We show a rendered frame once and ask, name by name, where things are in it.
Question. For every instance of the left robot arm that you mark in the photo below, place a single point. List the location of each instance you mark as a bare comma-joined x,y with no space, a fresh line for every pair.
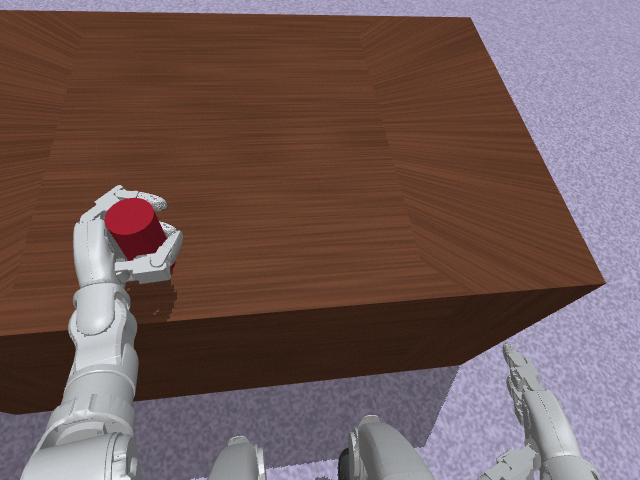
90,436

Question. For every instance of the right robot arm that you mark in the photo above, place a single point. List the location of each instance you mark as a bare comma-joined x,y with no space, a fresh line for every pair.
568,468

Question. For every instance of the can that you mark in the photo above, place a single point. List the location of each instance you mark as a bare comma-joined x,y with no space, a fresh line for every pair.
135,227

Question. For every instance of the right robot hand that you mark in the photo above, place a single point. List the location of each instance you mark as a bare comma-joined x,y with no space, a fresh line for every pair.
548,432

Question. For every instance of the left robot hand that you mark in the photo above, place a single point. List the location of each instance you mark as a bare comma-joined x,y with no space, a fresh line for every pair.
98,258

